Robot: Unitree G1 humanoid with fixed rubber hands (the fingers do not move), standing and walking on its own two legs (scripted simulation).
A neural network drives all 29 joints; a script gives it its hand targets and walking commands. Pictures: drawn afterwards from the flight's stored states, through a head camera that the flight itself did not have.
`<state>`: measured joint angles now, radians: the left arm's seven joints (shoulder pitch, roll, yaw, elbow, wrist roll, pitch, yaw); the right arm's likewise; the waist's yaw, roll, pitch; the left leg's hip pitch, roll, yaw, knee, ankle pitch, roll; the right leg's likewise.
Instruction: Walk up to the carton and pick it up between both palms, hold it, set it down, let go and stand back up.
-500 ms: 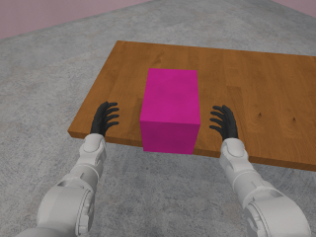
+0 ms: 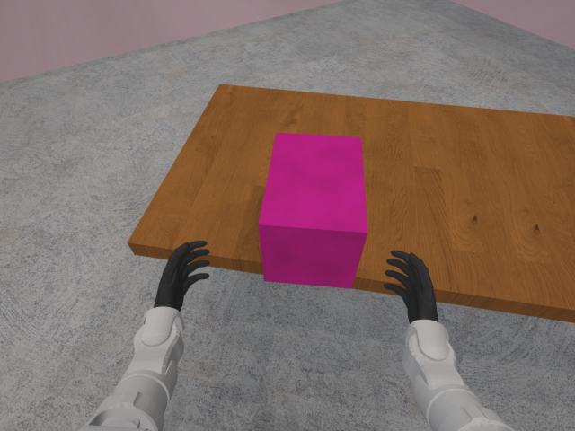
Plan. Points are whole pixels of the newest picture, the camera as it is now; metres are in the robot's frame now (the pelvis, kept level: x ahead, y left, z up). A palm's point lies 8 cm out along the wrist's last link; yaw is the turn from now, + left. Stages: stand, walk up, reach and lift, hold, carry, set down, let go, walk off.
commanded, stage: set down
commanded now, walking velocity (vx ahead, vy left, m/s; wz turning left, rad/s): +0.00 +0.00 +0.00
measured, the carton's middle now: (313, 208) +0.52 -0.01 -0.03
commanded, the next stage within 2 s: let go in 1.24 s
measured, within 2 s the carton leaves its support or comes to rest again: neither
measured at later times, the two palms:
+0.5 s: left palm (158, 345) +0.25 +0.22 -0.03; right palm (443, 360) +0.25 -0.18 -0.04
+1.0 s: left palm (141, 400) +0.19 +0.23 -0.05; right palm (473, 421) +0.18 -0.21 -0.06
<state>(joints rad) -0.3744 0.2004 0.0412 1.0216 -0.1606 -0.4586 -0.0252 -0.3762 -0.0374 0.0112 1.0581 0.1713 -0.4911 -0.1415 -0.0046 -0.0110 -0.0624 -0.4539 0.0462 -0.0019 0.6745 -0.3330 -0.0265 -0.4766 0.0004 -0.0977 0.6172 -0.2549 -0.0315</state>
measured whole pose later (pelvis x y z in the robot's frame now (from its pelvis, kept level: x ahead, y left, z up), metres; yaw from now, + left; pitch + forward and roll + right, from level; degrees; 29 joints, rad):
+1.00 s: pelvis +0.03 +0.01 +0.02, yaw -2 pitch -7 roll -1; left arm 0.22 0.21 0.01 0.48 -0.02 0.10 -0.02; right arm 0.16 -0.15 -0.03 0.77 0.02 -0.23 0.00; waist 0.03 -0.01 0.10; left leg 0.00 0.05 0.05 0.39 -0.27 -0.02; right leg -0.05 0.01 -0.05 0.36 -0.19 -0.02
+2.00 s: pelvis +0.02 +0.00 +0.01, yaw +2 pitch -1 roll +0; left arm 0.25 0.23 0.03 0.64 0.04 0.01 0.00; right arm 0.27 -0.20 -0.06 0.75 -0.03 0.02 0.03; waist 0.02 0.01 0.01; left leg -0.20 0.02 -0.03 0.51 -0.29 -0.03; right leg -0.22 -0.01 -0.12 0.49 -0.25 -0.03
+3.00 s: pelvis +0.05 +0.00 +0.02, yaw +5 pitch -3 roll +0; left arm 0.33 0.17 0.03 1.03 0.01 0.01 0.04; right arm 0.33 -0.16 -0.02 1.00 -0.01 0.01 -0.04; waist 0.02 0.02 0.03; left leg -0.10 0.00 -0.07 0.44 -0.30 -0.01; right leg -0.10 -0.04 -0.17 0.43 -0.28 -0.01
